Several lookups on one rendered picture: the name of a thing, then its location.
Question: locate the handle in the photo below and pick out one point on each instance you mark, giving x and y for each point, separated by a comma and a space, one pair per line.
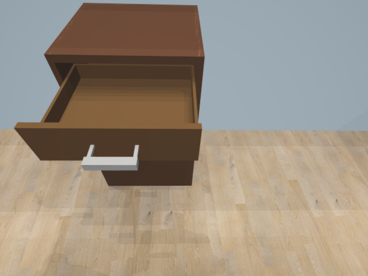
110, 163

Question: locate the cabinet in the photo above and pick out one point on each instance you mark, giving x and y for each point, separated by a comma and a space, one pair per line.
121, 33

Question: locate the drawer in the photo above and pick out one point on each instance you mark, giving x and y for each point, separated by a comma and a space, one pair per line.
118, 106

